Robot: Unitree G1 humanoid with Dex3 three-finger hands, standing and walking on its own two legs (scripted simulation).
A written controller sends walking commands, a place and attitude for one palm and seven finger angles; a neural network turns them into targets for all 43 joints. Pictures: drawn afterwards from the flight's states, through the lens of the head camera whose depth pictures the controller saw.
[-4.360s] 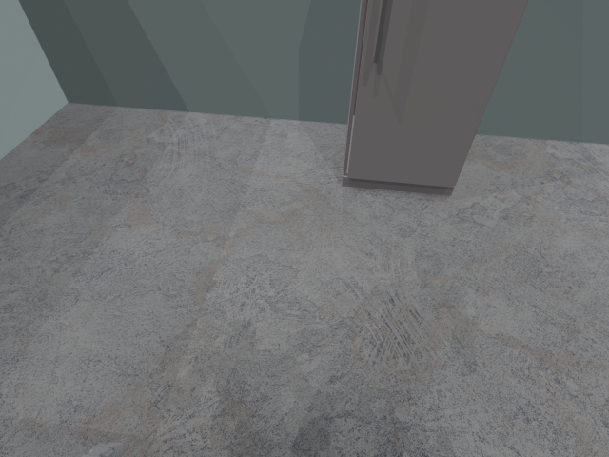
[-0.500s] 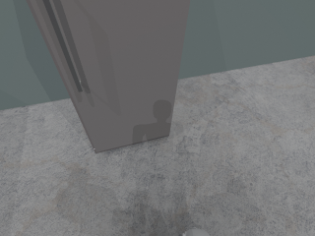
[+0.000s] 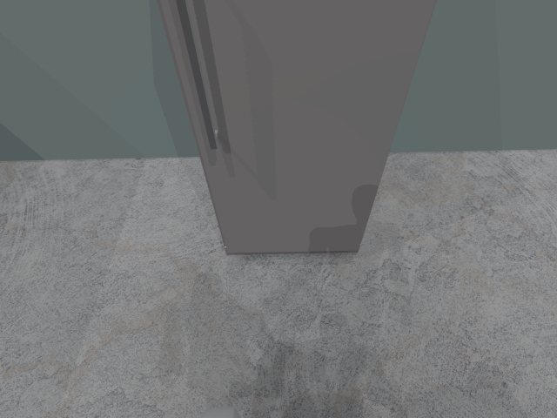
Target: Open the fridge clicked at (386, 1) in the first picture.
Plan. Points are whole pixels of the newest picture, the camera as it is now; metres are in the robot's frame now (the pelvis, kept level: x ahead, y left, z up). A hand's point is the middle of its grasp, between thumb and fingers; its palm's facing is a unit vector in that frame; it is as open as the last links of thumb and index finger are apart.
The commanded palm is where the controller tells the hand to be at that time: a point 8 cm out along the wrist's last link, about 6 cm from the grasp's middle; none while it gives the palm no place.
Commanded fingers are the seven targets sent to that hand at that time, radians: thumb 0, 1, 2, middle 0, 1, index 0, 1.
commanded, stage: take the last steps up to it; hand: left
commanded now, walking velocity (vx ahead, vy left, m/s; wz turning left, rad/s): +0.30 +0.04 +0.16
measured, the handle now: (195, 51) +0.73 +0.23 +0.15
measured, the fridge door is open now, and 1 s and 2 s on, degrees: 0 0 0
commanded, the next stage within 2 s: come to a stop and stand still in 0.90 s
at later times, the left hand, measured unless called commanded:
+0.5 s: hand out of the picture +0.12 +0.23 -0.17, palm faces +0.05 -0.98 -0.18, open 7.3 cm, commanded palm none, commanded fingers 0.00 0.90 0.90 -0.20 -0.30 -0.20 -0.30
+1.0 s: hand (190, 362) +0.23 +0.19 -0.18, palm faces +0.13 -0.98 -0.17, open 7.3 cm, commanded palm none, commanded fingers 0.00 0.90 0.90 -0.20 -0.30 -0.20 -0.30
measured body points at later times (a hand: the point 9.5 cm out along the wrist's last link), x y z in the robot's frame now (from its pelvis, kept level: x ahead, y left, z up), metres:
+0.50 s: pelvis +0.08 +0.04 +0.00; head +0.10 +0.05 +0.45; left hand +0.12 +0.28 -0.16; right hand +0.03 -0.19 -0.15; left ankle -0.03 +0.13 -0.74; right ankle +0.17 -0.09 -0.70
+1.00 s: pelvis +0.24 +0.02 +0.00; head +0.25 +0.02 +0.45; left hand +0.22 +0.24 -0.16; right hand +0.32 -0.22 -0.15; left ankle +0.31 +0.14 -0.72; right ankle +0.22 -0.08 -0.74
